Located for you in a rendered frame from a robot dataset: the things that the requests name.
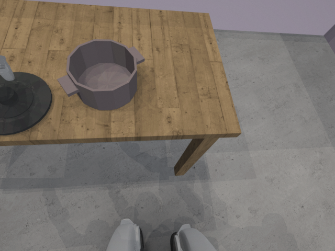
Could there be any lid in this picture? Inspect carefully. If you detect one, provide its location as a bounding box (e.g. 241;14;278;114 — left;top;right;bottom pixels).
0;72;52;135

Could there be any table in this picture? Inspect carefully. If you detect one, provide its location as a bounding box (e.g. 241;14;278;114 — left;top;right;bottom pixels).
0;0;241;176

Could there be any robot left hand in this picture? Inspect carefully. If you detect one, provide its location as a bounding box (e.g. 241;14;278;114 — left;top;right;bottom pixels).
0;55;15;81

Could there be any right robot thigh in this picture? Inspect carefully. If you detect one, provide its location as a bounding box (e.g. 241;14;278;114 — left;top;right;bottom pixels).
174;228;216;251

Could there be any pot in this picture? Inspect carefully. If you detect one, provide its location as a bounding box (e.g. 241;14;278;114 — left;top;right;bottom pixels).
57;39;145;110

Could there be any knob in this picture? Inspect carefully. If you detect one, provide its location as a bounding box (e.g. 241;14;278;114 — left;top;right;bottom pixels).
0;87;18;105

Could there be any robot thigh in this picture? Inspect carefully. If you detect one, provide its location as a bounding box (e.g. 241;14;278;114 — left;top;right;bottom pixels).
105;223;141;251
174;228;216;251

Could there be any left robot thigh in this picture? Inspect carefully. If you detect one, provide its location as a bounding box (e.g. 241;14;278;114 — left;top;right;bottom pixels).
105;223;141;251

